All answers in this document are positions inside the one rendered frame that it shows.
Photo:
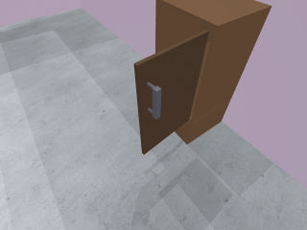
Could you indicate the cupboard door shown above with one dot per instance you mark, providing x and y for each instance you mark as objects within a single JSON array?
[{"x": 176, "y": 71}]

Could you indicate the handle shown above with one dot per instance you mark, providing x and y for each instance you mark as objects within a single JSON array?
[{"x": 156, "y": 100}]

